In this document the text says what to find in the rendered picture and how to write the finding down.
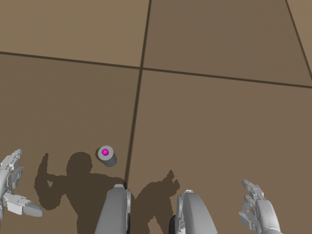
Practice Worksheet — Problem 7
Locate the left robot hand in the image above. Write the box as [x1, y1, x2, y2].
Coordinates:
[0, 149, 43, 217]

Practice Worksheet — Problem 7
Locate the right robot hand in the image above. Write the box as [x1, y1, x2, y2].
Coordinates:
[239, 179, 281, 234]

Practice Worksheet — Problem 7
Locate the bottle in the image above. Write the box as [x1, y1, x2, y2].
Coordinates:
[98, 146, 117, 167]

